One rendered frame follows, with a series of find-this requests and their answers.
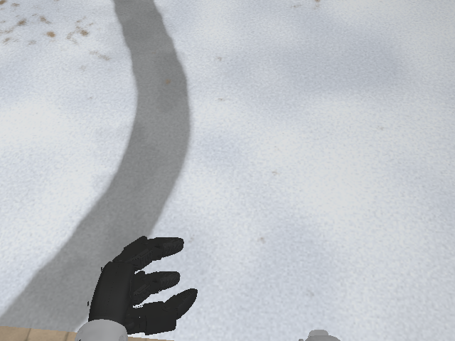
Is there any left robot forearm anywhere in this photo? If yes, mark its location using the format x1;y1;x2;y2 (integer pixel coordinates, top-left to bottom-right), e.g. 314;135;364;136
75;319;128;341

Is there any robot left hand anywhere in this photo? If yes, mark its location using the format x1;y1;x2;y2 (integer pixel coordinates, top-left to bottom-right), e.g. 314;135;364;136
87;236;198;335

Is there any robot right shin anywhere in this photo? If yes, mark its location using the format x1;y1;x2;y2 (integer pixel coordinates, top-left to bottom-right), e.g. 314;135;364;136
308;330;328;338

